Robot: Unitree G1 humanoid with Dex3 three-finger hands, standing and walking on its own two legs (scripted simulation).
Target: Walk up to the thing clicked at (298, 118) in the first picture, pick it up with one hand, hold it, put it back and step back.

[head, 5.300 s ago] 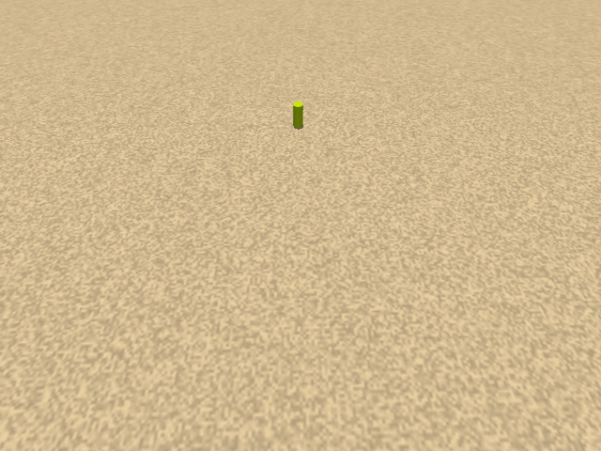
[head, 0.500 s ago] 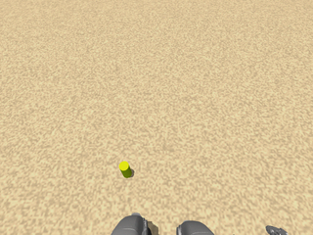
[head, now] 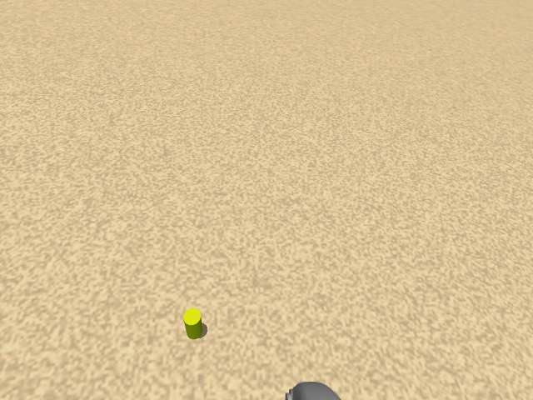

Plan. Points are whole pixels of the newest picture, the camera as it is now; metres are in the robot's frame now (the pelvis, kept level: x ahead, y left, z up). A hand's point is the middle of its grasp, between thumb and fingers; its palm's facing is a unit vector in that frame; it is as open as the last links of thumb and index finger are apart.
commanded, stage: walk up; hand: left
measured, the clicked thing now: (193, 324) +0.48 +0.20 -0.69
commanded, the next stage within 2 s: stand in 1.72 s
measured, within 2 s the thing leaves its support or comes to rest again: neither
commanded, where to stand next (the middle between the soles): +0.10 -0.08 m, yaw +4 degrees
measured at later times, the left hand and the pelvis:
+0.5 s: hand out of the picture +0.12 +0.20 -0.16, palm faces +0.01 -0.95 -0.31, open 7.4 cm; pelvis +0.06 -0.05 +0.00, yaw +1 degrees
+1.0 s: hand (151, 389) +0.17 +0.18 -0.13, palm faces +0.06 -0.94 -0.33, open 7.3 cm; pelvis +0.06 -0.08 +0.02, yaw +4 degrees
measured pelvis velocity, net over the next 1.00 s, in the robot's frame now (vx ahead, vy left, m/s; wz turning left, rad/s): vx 0.06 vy -0.08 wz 0.06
